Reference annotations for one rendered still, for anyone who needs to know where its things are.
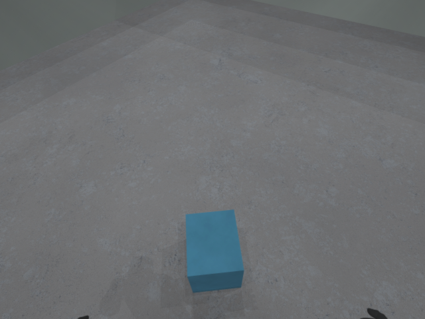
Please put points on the carton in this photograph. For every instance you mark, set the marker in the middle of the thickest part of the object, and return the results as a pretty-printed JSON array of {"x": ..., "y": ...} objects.
[{"x": 214, "y": 259}]

